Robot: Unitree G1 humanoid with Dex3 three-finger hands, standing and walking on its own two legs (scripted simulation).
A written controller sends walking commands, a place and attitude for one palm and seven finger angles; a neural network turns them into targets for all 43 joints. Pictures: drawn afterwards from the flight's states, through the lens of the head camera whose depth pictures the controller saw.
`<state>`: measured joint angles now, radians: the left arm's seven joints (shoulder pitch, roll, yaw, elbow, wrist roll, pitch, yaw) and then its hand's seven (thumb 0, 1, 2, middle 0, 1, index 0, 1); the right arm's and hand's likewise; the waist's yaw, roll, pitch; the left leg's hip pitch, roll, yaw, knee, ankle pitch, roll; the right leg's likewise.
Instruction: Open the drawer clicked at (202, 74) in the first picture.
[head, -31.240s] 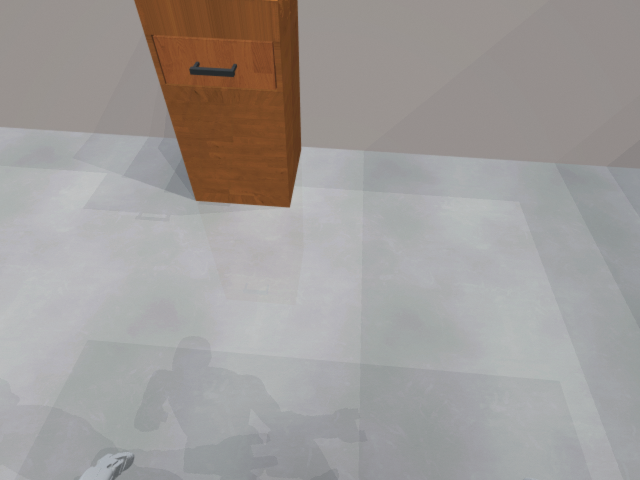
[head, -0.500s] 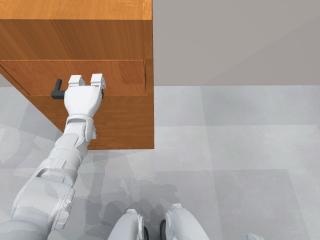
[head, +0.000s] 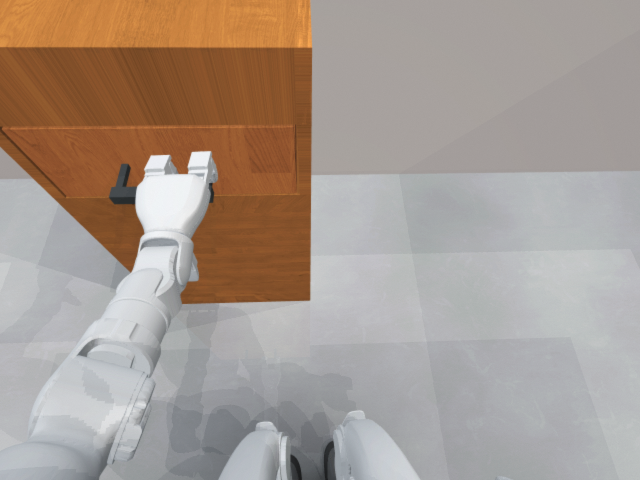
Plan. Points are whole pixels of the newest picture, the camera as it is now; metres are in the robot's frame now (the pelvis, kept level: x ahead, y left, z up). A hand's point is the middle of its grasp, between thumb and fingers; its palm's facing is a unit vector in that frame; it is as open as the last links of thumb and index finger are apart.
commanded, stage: lift the fingers back up to retry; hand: left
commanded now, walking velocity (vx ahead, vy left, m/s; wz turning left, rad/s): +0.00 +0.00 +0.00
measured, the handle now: (165, 183) +0.54 +0.21 -0.03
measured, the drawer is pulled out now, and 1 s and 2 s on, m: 0.00 0.00 0.00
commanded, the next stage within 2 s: re-aim the fingers above the handle in 0.60 s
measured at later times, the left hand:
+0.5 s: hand (164, 202) +0.46 +0.18 +0.03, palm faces -0.01 -0.08 -1.00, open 13.9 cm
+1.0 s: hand (153, 209) +0.45 +0.20 +0.02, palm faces -0.02 -0.04 -1.00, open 13.9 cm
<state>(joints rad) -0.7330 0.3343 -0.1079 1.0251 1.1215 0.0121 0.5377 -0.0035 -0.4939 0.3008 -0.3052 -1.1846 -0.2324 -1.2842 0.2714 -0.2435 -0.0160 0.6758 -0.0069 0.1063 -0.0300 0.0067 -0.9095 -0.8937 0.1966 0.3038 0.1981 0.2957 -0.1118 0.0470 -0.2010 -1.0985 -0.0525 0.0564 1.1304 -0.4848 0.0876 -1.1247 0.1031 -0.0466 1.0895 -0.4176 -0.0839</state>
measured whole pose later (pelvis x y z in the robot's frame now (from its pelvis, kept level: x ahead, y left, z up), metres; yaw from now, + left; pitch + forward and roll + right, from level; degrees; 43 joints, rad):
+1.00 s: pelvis +0.04 +0.01 +0.04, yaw +1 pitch +19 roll -1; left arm -0.60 0.30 -0.16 0.95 1.10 -0.01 0.49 0.00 -0.49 0.30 -0.32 -1.20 -0.32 -1.20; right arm 0.26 -0.23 -0.06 0.69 -0.01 0.16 0.00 0.01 -0.91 -0.89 0.20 0.30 0.20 0.30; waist -0.04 0.06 -0.18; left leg -0.80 -0.07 0.04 0.91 -0.45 0.09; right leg -0.82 0.10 -0.03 0.88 -0.40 -0.07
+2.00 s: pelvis +0.03 +0.01 +0.04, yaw +0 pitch +19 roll -1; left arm -0.57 0.27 -0.12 0.91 1.17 -0.06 0.56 0.00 -0.50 0.30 -0.32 -1.20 -0.32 -1.20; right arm 0.23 -0.22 -0.04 0.67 -0.03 0.13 -0.02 0.01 -0.91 -0.89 0.20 0.30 0.20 0.30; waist -0.07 0.04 -0.19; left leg -0.81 -0.07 0.05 0.93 -0.45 0.09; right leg -0.84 0.10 -0.02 0.90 -0.39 -0.08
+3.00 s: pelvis +0.03 +0.01 +0.03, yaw -1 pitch +22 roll +0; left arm -0.66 0.28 -0.12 1.02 1.12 0.21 0.57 0.00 -0.49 0.30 -0.31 -1.20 -0.31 -1.20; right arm 0.21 -0.23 -0.05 0.66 -0.01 0.17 0.01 0.01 -0.91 -0.89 0.19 0.30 0.19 0.30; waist -0.05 0.05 -0.19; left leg -0.88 -0.06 0.08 0.96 -0.48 0.10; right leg -0.92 0.11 0.01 0.95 -0.41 -0.06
